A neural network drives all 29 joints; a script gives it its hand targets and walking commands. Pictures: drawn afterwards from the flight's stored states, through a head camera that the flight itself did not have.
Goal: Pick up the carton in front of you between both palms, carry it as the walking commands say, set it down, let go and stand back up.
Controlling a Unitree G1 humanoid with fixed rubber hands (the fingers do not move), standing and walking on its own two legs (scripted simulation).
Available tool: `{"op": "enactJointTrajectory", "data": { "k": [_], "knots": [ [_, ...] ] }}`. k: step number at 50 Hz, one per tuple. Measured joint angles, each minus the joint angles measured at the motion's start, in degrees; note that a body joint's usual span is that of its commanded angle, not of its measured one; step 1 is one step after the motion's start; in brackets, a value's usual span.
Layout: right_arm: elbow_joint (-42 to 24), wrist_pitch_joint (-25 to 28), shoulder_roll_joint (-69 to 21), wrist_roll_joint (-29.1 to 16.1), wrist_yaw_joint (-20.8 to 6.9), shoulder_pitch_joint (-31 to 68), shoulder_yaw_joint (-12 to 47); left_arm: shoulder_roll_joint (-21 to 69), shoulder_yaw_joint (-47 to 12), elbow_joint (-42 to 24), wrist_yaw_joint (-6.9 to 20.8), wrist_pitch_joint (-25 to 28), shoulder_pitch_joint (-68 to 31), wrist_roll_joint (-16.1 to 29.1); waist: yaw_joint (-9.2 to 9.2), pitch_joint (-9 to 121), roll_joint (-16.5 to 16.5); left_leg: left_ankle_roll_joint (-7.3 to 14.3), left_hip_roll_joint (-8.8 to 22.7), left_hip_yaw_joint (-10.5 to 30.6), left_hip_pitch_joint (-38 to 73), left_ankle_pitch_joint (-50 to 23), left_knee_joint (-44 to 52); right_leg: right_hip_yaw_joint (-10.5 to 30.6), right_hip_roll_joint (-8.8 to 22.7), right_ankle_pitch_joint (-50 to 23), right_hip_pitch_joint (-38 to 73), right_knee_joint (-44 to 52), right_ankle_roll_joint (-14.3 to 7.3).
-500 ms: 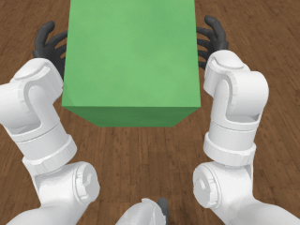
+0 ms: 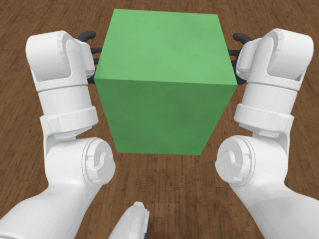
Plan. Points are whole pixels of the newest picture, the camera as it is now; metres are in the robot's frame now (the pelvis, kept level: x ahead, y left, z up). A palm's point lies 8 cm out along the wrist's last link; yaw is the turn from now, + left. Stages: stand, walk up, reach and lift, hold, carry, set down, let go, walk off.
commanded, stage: carry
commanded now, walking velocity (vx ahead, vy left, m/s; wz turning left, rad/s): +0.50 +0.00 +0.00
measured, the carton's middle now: (162, 90) +0.43 +0.05 +0.12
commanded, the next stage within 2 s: none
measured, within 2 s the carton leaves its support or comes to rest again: neither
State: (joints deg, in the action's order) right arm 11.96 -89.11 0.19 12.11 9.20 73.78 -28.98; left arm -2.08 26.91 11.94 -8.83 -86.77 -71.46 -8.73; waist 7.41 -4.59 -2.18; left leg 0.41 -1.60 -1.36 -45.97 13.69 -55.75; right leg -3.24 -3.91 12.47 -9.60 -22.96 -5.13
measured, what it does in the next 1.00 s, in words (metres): walks ahead: left foot, then right foot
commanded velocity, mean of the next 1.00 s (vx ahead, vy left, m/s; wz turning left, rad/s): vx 0.50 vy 0.00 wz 0.00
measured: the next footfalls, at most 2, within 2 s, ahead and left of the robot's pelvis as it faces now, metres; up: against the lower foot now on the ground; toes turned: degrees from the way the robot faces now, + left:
left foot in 0.10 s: +0.30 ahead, +0.07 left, +0.00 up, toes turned +2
right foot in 0.42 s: +0.71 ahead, -0.10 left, +0.00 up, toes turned -6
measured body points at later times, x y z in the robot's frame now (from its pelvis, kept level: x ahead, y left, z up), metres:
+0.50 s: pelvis +0.57 -0.05 -0.03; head +0.60 -0.04 +0.42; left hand +0.88 +0.09 +0.04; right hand +0.87 -0.21 +0.04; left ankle +0.37 +0.06 -0.64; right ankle +0.67 -0.09 -0.75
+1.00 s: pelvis +0.94 -0.02 -0.04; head +0.88 -0.02 +0.40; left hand +1.22 +0.12 +0.05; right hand +1.21 -0.18 +0.05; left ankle +1.07 +0.06 -0.75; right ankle +0.70 -0.09 -0.70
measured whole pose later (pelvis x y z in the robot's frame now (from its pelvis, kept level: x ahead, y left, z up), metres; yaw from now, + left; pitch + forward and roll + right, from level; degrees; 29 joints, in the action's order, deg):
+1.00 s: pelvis +0.94 -0.02 -0.04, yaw -2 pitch +2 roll +3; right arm -10.4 -69.5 -7.7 8.1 7.8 9.7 -3.9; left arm 7.3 6.5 -12.0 -5.8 -68.1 -9.3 -7.5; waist -0.8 12.0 -2.5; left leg 5.8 0.6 -14.3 -29.0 6.2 -32.9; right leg -4.6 2.5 26.8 -0.8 -47.6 -0.8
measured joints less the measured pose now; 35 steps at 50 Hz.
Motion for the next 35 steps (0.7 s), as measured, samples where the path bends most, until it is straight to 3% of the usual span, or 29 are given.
{"op": "enactJointTrajectory", "data": {
  "k": [3,4,5,7,9,10,11,13,15,18,20,21,23,25,26,31,35],
  "knots": [
    [-7.5,2.7,-4.0,2.0,-1.5,-8.5,1.5,4.0,-0.1,-7.6,-0.1,2.9,9.9,1.1,0.92,0.0,2.4,0.4,-1.5,-5.5,7.3,-22.9,25.8,-0.3,-0.8,-1.1,3.1,-7.3,2.6],
    [-9.7,3.7,-5.6,2.5,-1.8,-11.3,2.7,4.8,0.0,-10.7,0.2,3.5,13.4,1.3,0.94,0.3,3.4,1.1,-1.4,-7.1,11.9,-31.4,32.8,-0.7,-1.1,-3.8,2.4,-14.3,4.1],
    [-11.8,4.8,-7.1,2.8,-2.0,-14.0,4.2,5.3,0.0,-13.7,0.6,4.0,16.6,1.7,0.75,1.0,4.5,2.8,-0.8,-7.5,16.4,-35.1,36.1,-0.8,-1.7,-1.4,0.8,-23.3,4.9],
    [-17.0,7.6,-9.0,2.6,-2.9,-19.6,7.3,6.0,-1.0,-17.7,1.7,6.9,21.1,2.5,-1.72,1.2,3.6,5.4,-2.2,-6.7,20.5,-16.0,34.3,2.4,-1.7,9.6,-7.7,-43.5,5.6],
    [-21.4,10.0,-10.0,2.3,-2.8,-25.5,10.2,7.9,-2.7,-21.5,2.9,9.1,25.7,2.6,-5.14,0.5,3.9,6.1,-3.1,-5.6,22.8,-6.6,33.9,5.1,-1.0,15.9,-19.4,-59.2,4.6],
    [-24.3,10.6,-10.3,1.5,-2.9,-29.0,10.9,9.5,-3.5,-23.8,3.2,9.7,28.2,2.0,-7.09,-0.2,4.6,3.8,-2.8,-4.9,24.2,-6.1,34.2,5.4,0.0,17.2,-24.8,-62.4,4.0],
    [-27.6,11.0,-10.8,0.4,-2.9,-32.9,11.5,11.2,-4.4,-26.5,3.4,10.2,30.9,1.2,-8.84,-0.9,5.3,3.4,-2.5,-4.2,25.8,-4.6,34.3,5.4,1.1,17.9,-29.6,-62.7,3.7],
    [-34.3,12.2,-12.1,-2.1,-2.9,-40.8,12.1,14.9,-6.6,-32.5,4.1,11.4,37.0,-0.4,-11.74,-2.0,5.9,4.4,-1.6,-2.9,29.6,-0.4,34.7,4.8,3.0,16.5,-37.3,-56.2,3.4],
    [-39.1,13.6,-13.1,-4.2,-2.9,-47.7,13.1,16.2,-10.2,-37.2,4.9,12.5,43.0,-1.4,-13.46,-2.1,5.2,4.5,-0.7,-2.2,33.8,2.7,35.2,3.3,3.8,6.7,-41.0,-41.5,3.5],
    [-39.8,15.3,-10.7,-6.3,-2.3,-53.0,16.5,13.4,-16.6,-37.7,5.1,14.2,48.5,-1.7,-13.81,-0.5,3.4,3.4,0.2,-2.9,39.5,7.5,31.4,-0.6,3.0,-15.4,-36.2,-13.8,3.6],
    [-37.8,16.6,-9.6,-6.5,-2.5,-56.0,17.9,12.3,-19.2,-35.8,5.1,15.2,51.4,-2.4,-13.30,2.4,1.6,1.5,0.6,-4.4,42.4,10.3,23.7,-4.0,2.6,-27.2,-27.9,-1.2,3.2],
    [-36.3,17.0,-9.3,-6.4,-2.7,-57.2,18.3,11.9,-20.1,-34.3,5.1,15.5,52.5,-2.8,-12.93,4.4,1.1,0.5,1.2,-4.9,42.6,9.3,17.6,-5.3,2.6,-25.6,-23.3,1.0,1.8],
    [-31.3,18.8,-9.4,-5.5,-3.2,-56.8,17.8,11.7,-20.0,-29.9,5.2,17.6,52.8,-3.5,-10.98,6.4,3.1,-1.5,2.1,-0.9,35.9,13.4,-0.5,-6.7,0.4,-11.3,-21.2,-2.5,-0.6],
    [-26.9,20.2,-9.0,-4.4,-3.0,-58.1,18.7,11.6,-19.8,-25.5,5.1,19.1,53.8,-3.7,-9.24,7.3,2.5,-1.6,1.5,1.4,27.5,13.4,-13.7,-7.3,0.1,-8.7,-18.9,-3.1,-4.4],
    [-25.2,20.4,-8.8,-4.1,-2.9,-59.2,19.6,11.2,-20.1,-23.9,5.0,19.4,55.1,-3.4,-8.34,7.8,1.7,-1.6,1.5,1.0,24.1,12.0,-15.8,-7.2,0.4,-7.8,-17.1,-2.3,-4.4],
    [-19.6,21.4,-8.0,-3.2,-3.6,-63.8,23.2,9.7,-21.8,-21.9,2.8,20.1,62.9,-0.1,-4.71,10.5,-0.1,-1.7,3.4,-1.9,12.7,6.0,-7.5,-5.6,1.7,-3.3,-6.3,3.7,-1.7],
    [-18.1,23.5,-7.6,-2.4,-3.9,-66.9,24.9,9.4,-22.3,-20.7,1.6,21.8,65.9,1.9,-3.74,13.7,0.8,-2.1,5.1,-2.9,8.0,-0.6,3.2,-4.5,2.2,0.5,1.3,6.5,-0.9]
  ]
}}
